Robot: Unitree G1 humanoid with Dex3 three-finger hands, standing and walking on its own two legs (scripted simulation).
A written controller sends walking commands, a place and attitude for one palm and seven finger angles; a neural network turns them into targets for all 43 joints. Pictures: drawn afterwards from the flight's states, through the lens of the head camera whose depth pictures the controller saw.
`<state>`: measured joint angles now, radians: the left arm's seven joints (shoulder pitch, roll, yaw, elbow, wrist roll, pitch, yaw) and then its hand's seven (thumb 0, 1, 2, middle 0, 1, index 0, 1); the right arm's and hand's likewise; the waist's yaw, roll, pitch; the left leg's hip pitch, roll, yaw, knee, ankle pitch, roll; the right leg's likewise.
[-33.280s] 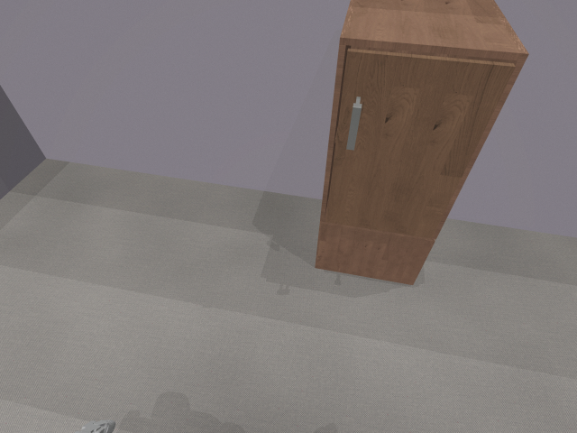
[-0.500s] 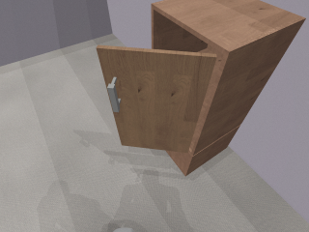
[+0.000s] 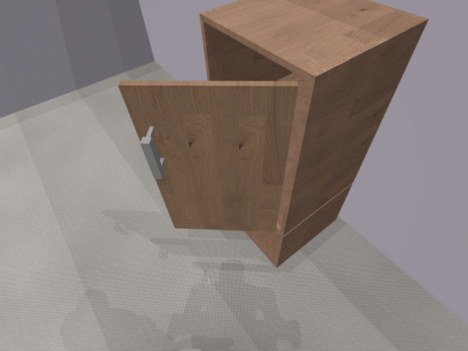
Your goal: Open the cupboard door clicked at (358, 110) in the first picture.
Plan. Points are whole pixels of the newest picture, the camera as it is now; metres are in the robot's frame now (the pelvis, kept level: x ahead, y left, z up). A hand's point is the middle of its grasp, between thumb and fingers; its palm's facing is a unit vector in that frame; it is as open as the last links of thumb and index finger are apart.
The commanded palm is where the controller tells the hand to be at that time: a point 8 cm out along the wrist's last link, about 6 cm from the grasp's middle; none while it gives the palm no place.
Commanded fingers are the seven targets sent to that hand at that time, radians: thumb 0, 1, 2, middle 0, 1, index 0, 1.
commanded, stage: come to a stop and stand still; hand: left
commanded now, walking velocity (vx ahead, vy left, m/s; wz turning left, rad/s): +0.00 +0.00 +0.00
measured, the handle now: (155, 153) +0.54 +0.24 -0.01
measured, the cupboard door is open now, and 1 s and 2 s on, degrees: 49 49 49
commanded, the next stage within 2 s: look again from close up in 0.56 s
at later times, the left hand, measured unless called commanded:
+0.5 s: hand out of the picture -0.04 +0.15 -0.16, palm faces +0.06 -0.99 -0.15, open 7.4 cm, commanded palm none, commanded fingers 0.00 0.90 0.90 -0.20 -0.30 -0.20 -0.30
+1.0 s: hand out of the picture -0.01 +0.19 -0.16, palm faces +0.04 -0.98 -0.22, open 7.4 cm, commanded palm none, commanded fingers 0.00 0.90 0.90 -0.20 -0.30 -0.20 -0.30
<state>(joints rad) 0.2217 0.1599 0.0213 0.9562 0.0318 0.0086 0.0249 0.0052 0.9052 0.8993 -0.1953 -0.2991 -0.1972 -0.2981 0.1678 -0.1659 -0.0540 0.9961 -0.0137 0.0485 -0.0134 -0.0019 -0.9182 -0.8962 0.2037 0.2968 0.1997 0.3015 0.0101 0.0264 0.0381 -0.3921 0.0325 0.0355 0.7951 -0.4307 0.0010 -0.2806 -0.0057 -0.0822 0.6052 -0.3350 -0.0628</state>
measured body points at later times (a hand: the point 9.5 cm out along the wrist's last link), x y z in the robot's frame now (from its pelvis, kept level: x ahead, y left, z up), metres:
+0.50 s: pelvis -0.02 -0.01 +0.01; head -0.01 -0.01 +0.46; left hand -0.04 +0.20 -0.15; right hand -0.04 -0.21 -0.15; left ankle -0.02 +0.12 -0.73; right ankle +0.00 -0.08 -0.73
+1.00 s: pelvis -0.02 +0.02 +0.01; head -0.02 +0.00 +0.46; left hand -0.01 +0.24 -0.14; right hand -0.03 -0.18 -0.16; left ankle -0.02 +0.12 -0.73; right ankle +0.00 -0.08 -0.73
